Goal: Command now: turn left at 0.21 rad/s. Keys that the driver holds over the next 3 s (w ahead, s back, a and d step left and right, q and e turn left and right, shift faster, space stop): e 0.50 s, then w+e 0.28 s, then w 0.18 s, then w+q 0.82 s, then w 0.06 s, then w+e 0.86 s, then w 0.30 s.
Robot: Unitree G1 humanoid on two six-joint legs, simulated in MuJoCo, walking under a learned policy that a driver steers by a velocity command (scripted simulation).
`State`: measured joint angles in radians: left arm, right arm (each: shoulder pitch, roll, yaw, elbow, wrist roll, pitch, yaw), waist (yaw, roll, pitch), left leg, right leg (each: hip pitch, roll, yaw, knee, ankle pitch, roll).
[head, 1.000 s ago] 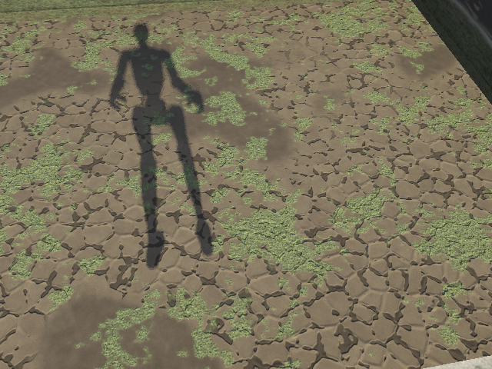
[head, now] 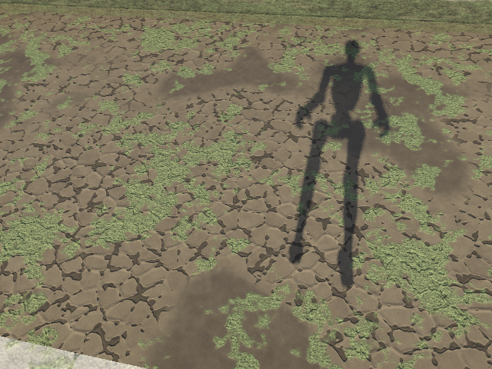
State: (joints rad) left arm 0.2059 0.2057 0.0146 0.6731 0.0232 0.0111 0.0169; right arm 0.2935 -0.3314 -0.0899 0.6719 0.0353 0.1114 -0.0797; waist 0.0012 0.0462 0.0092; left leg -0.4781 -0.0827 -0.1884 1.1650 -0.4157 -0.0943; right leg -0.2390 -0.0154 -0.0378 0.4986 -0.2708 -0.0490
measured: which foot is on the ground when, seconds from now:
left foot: up 0.00-0.12, down 0.14-0.48, up 0.50-0.76, down 0.78-1.00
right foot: down 0.00-0.78, up 0.80-1.00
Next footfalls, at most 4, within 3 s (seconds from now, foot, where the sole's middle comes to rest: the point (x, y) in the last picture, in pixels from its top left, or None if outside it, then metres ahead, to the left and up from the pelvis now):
0.14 left None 0.01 0.16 -0.78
0.78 left None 0.07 0.10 -0.78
1.18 right None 0.10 -0.14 -0.78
1.62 left None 0.23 0.05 -0.78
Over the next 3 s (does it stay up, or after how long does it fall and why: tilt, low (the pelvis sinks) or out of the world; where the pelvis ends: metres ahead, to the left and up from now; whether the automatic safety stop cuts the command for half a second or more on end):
stays up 0.16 0.00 -0.02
